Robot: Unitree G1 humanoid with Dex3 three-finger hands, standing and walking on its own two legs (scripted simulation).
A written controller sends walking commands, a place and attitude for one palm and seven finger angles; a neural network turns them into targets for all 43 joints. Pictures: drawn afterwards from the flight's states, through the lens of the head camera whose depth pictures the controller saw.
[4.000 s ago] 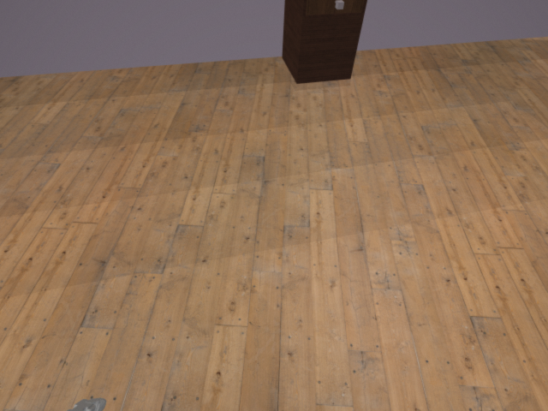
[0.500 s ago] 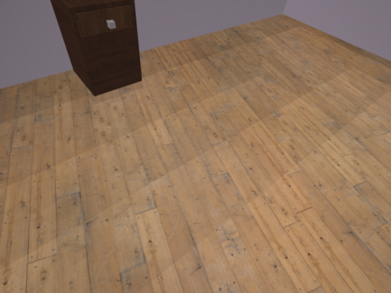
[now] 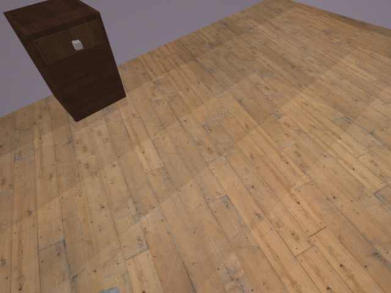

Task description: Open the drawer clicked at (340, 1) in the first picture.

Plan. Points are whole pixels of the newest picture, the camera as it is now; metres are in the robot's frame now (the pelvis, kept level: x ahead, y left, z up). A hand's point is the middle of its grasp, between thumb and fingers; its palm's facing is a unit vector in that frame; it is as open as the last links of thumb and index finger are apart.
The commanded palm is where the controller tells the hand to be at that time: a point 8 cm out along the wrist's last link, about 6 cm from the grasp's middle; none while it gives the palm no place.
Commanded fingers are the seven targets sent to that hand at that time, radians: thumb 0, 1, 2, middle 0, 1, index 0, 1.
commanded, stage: walk to a spot facing it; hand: left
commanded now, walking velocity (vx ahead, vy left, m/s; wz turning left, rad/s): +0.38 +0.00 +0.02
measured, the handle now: (76, 43) +1.45 +0.77 -0.21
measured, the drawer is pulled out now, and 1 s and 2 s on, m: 0.00 0.00 0.00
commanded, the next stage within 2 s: none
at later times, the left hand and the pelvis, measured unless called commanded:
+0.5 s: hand out of the picture +0.13 +0.21 -0.17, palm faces +0.12 -0.98 -0.12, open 7.4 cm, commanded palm none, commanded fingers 0.00 0.90 0.90 -0.20 -0.30 -0.20 -0.30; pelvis +0.21 +0.05 +0.00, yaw +0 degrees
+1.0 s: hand (153, 150) +0.57 +0.17 -0.15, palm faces -0.06 -0.98 -0.21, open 7.3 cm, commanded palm none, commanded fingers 0.00 0.90 0.90 -0.20 -0.30 -0.20 -0.30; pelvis +0.43 +0.00 +0.00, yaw -3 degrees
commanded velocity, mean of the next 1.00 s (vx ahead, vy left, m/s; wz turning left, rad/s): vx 0.38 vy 0.00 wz -0.02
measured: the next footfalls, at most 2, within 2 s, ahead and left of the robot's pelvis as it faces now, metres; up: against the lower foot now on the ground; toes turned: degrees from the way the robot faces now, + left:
left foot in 0.40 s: +0.31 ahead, +0.15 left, +0.00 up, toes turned +11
right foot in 0.92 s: +0.53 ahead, -0.11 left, +0.00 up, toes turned -13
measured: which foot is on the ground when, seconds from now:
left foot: up 0.00-0.38, down 0.40-0.92, up 0.94-1.00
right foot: down 0.00-0.42, up 0.44-0.90, down 0.92-1.00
